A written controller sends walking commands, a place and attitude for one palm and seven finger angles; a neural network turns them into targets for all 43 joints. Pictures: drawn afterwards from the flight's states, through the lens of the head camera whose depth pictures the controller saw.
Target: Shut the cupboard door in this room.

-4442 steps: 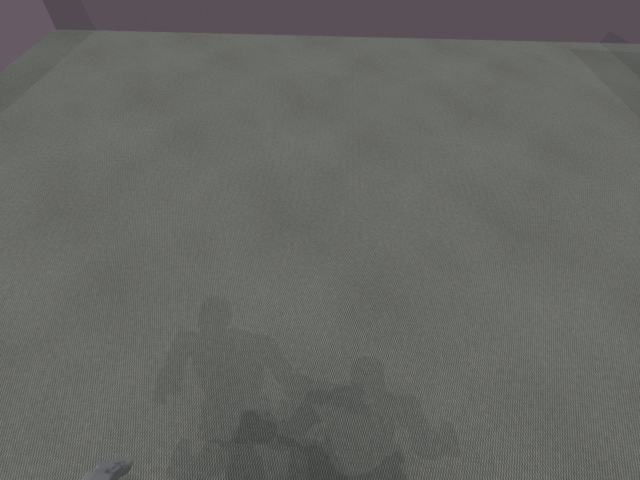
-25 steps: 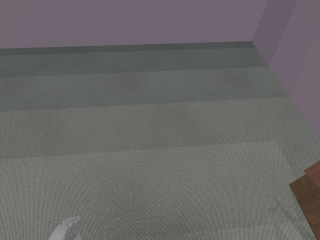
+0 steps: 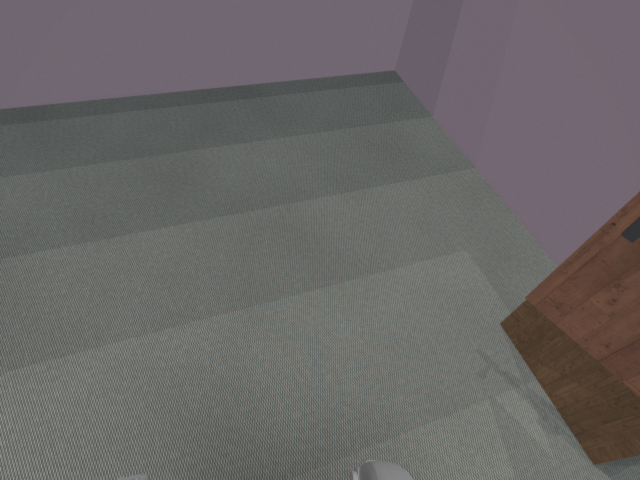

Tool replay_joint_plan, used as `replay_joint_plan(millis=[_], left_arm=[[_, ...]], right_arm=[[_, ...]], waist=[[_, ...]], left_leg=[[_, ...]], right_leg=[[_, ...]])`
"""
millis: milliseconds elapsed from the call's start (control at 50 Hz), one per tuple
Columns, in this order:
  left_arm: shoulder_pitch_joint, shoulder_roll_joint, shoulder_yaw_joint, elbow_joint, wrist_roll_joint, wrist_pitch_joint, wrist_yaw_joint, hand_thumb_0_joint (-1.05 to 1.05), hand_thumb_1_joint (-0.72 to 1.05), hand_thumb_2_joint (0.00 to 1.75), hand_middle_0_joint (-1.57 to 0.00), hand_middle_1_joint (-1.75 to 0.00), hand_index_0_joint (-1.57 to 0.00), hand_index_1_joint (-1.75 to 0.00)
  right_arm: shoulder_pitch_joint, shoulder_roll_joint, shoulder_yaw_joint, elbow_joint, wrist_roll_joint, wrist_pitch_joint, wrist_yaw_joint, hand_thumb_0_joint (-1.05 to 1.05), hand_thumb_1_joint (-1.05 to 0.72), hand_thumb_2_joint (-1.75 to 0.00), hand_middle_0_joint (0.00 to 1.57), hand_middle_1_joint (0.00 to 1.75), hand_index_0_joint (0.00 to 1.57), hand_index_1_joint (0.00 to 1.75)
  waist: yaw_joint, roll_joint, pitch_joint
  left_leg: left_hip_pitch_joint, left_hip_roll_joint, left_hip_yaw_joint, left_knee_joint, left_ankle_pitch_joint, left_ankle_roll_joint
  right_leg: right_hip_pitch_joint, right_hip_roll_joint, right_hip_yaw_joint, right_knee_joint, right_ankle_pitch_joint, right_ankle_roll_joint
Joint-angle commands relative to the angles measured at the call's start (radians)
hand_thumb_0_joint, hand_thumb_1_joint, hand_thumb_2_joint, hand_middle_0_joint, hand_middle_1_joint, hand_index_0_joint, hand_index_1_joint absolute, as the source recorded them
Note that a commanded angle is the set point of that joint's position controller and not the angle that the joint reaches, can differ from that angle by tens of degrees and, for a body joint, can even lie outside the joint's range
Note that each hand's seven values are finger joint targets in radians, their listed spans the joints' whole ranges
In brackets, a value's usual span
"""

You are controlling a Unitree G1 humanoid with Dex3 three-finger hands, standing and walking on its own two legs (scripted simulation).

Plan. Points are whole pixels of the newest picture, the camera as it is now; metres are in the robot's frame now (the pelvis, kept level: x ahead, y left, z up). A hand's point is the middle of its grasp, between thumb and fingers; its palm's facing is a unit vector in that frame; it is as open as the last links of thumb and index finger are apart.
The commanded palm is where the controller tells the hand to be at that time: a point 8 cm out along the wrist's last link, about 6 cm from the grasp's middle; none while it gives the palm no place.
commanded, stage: turn to face it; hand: left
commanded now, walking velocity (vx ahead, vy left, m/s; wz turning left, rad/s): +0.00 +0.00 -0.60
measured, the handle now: out of the picture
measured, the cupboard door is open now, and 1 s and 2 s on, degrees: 19 19 19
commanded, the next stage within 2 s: take the last steps up to it in 1.26 s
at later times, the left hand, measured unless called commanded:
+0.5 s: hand (222, 472) +0.15 +0.13 -0.15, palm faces -0.27 -0.93 -0.26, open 7.4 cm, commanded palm none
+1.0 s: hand (233, 410) +0.23 +0.13 -0.16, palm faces -0.53 -0.82 -0.22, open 7.4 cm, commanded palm none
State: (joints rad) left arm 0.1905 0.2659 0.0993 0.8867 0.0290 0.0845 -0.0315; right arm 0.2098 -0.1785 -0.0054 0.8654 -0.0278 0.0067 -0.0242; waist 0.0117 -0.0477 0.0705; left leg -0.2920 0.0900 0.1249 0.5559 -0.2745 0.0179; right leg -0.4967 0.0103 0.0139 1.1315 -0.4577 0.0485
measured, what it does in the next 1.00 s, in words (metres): steps on the spot, turning right: right foot, then left foot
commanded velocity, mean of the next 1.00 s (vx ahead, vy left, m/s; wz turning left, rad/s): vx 0.00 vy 0.00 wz -0.57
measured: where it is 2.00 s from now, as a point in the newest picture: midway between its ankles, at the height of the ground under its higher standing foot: outside the picture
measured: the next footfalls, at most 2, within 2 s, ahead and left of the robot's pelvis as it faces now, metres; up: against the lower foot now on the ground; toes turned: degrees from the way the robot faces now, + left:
right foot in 0.30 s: +0.01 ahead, -0.14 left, +0.00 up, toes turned -16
left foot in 0.70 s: +0.11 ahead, +0.08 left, +0.00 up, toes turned -22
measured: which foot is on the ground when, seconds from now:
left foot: down 0.00-0.28, up 0.30-0.68, down 0.70-1.00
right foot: up 0.00-0.28, down 0.30-0.70, up 0.72-1.00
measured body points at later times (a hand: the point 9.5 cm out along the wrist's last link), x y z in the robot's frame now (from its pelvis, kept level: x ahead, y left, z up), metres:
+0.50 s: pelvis +0.00 -0.03 +0.00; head +0.04 -0.06 +0.45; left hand +0.16 +0.18 -0.13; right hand -0.01 -0.31 -0.15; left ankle +0.03 +0.11 -0.66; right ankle -0.03 -0.13 -0.74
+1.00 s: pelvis +0.04 +0.00 +0.00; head +0.09 -0.01 +0.45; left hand +0.26 +0.18 -0.15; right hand -0.05 -0.24 -0.13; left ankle +0.07 +0.09 -0.74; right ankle -0.07 -0.11 -0.67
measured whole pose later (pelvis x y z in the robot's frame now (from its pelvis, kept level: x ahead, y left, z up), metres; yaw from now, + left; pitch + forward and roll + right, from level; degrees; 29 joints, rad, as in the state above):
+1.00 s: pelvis +0.04 +0.00 +0.00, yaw -35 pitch +1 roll -3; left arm 0.17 0.27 0.10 0.90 0.03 0.09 -0.03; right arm 0.22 -0.20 -0.02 0.89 -0.03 0.01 -0.03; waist 0.00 -0.01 0.08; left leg -0.21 0.12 0.19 0.50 -0.30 0.01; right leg -0.45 -0.03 -0.03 0.98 -0.43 0.06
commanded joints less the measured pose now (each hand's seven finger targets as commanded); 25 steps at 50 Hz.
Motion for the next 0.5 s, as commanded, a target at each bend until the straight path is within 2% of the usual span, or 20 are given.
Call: replay_joint_plan(millis=[0,80,140,180,200,220,240,260,280,300,320,340,360,380,400,440,480], left_arm=[[-0.035,0.041,0.01,-0.093,-0.009,-0.021,-0.01,0.0,0.9,0.9,-0.2,-0.3,-0.2,-0.3],[-0.074,0.022,0.002,-0.104,-0.008,-0.02,-0.012,0.0,0.9,0.9,-0.2,-0.3,-0.2,-0.3],[-0.074,0.02,-0.003,-0.105,-0.007,-0.027,-0.01,0.0,0.9,0.9,-0.2,-0.3,-0.2,-0.3],[-0.055,0.021,-0.004,-0.101,-0.008,-0.031,-0.008,0.0,0.9,0.9,-0.2,-0.3,-0.2,-0.3],[-0.036,0.028,-0.002,-0.097,-0.009,-0.033,-0.006,0.0,0.9,0.9,-0.2,-0.3,-0.2,-0.3],[0.015,0.042,0.004,-0.083,-0.008,-0.035,-0.004,0.0,0.9,0.9,-0.2,-0.3,-0.2,-0.3],[0.084,0.092,0.013,-0.062,-0.003,-0.042,0.002,0.0,0.9,0.9,-0.2,-0.3,-0.2,-0.3],[0.126,0.204,0.032,-0.053,0.008,-0.06,0.015,0.0,0.9,0.9,-0.2,-0.3,-0.2,-0.3],[0.153,0.253,0.037,-0.041,-0.007,-0.058,0.028,0.0,0.9,0.9,-0.2,-0.3,-0.2,-0.3],[0.136,0.243,0.031,-0.048,-0.011,-0.056,0.034,0.0,0.9,0.9,-0.2,-0.3,-0.2,-0.3],[0.067,0.201,0.031,-0.064,-0.008,-0.059,0.043,0.0,0.9,0.9,-0.2,-0.3,-0.2,-0.3],[0.014,0.175,0.026,-0.074,-0.009,-0.057,0.048,0.0,0.9,0.9,-0.2,-0.3,-0.2,-0.3],[-0.017,0.146,0.012,-0.082,-0.012,-0.062,0.046,0.0,0.9,0.9,-0.2,-0.3,-0.2,-0.3],[-0.024,0.132,0.007,-0.089,-0.013,-0.067,0.045,0.0,0.9,0.9,-0.2,-0.3,-0.2,-0.3],[-0.018,0.131,0.007,-0.09,-0.011,-0.071,0.044,0.0,0.9,0.9,-0.2,-0.3,-0.2,-0.3],[0.005,0.138,0.008,-0.08,-0.009,-0.073,0.042,0.0,0.9,0.9,-0.2,-0.3,-0.2,-0.3],[0.028,0.151,0.011,-0.075,-0.007,-0.071,0.04,0.0,0.9,0.9,-0.2,-0.3,-0.2,-0.3]], right_arm=[[0.061,-0.21,-0.067,-0.038,-0.003,-0.022,-0.026,0.0,-0.9,-0.9,0.2,0.3,0.2,0.3],[0.1,-0.221,-0.08,-0.007,-0.003,-0.017,-0.02,0.0,-0.9,-0.9,0.2,0.3,0.2,0.3],[0.091,-0.234,-0.089,0.001,-0.004,-0.011,-0.011,0.0,-0.9,-0.9,0.2,0.3,0.2,0.3],[0.073,-0.251,-0.094,0.002,-0.004,-0.009,-0.007,0.0,-0.9,-0.9,0.2,0.3,0.2,0.3],[0.062,-0.256,-0.096,0.002,-0.002,-0.008,-0.005,0.0,-0.9,-0.9,0.2,0.3,0.2,0.3],[0.036,-0.26,-0.098,-0.003,0.002,-0.005,-0.003,0.0,-0.9,-0.9,0.2,0.3,0.2,0.3],[0.017,-0.239,-0.098,-0.011,0.01,-0.002,0.003,0.0,-0.9,-0.9,0.2,0.3,0.2,0.3],[0.004,-0.152,-0.077,-0.046,0.016,0.004,0.007,0.0,-0.9,-0.9,0.2,0.3,0.2,0.3],[-0.05,-0.154,-0.067,-0.081,0.012,0.016,0.003,0.0,-0.9,-0.9,0.2,0.3,0.2,0.3],[-0.048,-0.163,-0.066,-0.076,0.016,0.027,0.001,0.0,-0.9,-0.9,0.2,0.3,0.2,0.3],[-0.057,-0.159,-0.07,-0.07,0.015,0.028,0.0,0.0,-0.9,-0.9,0.2,0.3,0.2,0.3],[-0.058,-0.171,-0.074,-0.057,0.012,0.027,0.0,0.0,-0.9,-0.9,0.2,0.3,0.2,0.3],[-0.044,-0.178,-0.075,-0.041,0.009,0.026,0.004,0.0,-0.9,-0.9,0.2,0.3,0.2,0.3],[-0.023,-0.17,-0.073,-0.034,0.008,0.026,0.007,0.0,-0.9,-0.9,0.2,0.3,0.2,0.3],[-0.011,-0.158,-0.072,-0.028,0.008,0.024,0.009,0.0,-0.9,-0.9,0.2,0.3,0.2,0.3],[-0.02,-0.149,-0.071,-0.028,0.01,0.027,0.009,0.0,-0.9,-0.9,0.2,0.3,0.2,0.3],[-0.037,-0.142,-0.07,-0.039,0.011,0.026,0.008,0.0,-0.9,-0.9,0.2,0.3,0.2,0.3]], waist=[[-0.032,0.226,-0.122],[-0.056,0.222,-0.123],[-0.06,0.261,-0.112],[-0.049,0.259,-0.12],[-0.035,0.254,-0.115],[-0.002,0.225,-0.121],[0.034,0.123,-0.139],[0.064,-0.235,-0.124],[0.086,-0.283,-0.103],[0.065,-0.2,-0.086],[0.035,-0.202,-0.049],[0.019,-0.207,-0.046],[-0.002,-0.156,-0.048],[-0.017,-0.141,-0.072],[-0.02,-0.108,-0.101],[-0.009,-0.075,-0.113],[0.003,-0.074,-0.116]], left_leg=[[0.223,0.243,-0.136,-0.211,0.403,0.097],[0.256,0.276,-0.086,-0.199,0.42,0.109],[0.219,0.29,-0.048,-0.169,0.428,0.106],[0.196,0.301,-0.034,-0.139,0.408,0.095],[0.162,0.299,-0.019,-0.109,0.387,0.076],[0.109,0.284,0.013,-0.049,0.324,0.043],[0.004,0.239,0.055,0.074,0.197,-0.008],[-0.228,0.079,0.12,0.314,-0.243,-0.082],[-0.325,0.005,0.004,0.511,-0.391,-0.091],[-0.341,0.021,-0.09,0.605,-0.326,-0.081],[-0.39,0.029,-0.121,0.629,-0.254,-0.084],[-0.386,0.037,-0.128,0.638,-0.194,-0.09],[-0.357,0.041,-0.131,0.63,-0.127,-0.099],[-0.321,0.033,-0.123,0.599,-0.099,-0.106],[-0.296,0.019,-0.113,0.564,-0.087,-0.111],[-0.263,-0.002,-0.102,0.502,-0.084,-0.115],[-0.254,-0.018,-0.099,0.437,-0.099,-0.116]], right_leg=[[-0.084,-0.044,-0.023,-0.003,0.03,0.015],[-0.04,-0.052,-0.063,-0.151,0.018,0.009],[0.047,-0.038,-0.1,-0.29,0.014,-0.005],[0.115,-0.027,-0.114,-0.39,0.03,-0.022],[0.173,-0.024,-0.117,-0.467,0.087,-0.032],[0.264,-0.023,-0.119,-0.575,0.191,-0.043],[0.399,-0.067,-0.053,-0.696,0.298,-0.068],[0.507,-0.31,0.291,-0.84,0.485,-0.152],[0.44,-0.41,0.422,-0.831,0.691,-0.238],[0.385,-0.407,0.379,-0.845,0.561,-0.27],[0.367,-0.346,0.367,-0.858,0.468,-0.259],[0.353,-0.309,0.346,-0.849,0.441,-0.242],[0.345,-0.267,0.264,-0.828,0.483,-0.225],[0.333,-0.246,0.223,-0.81,0.533,-0.217],[0.352,-0.23,0.205,-0.791,0.584,-0.215],[0.354,-0.221,0.213,-0.784,0.583,-0.219],[0.36,-0.225,0.257,-0.785,0.549,-0.233]])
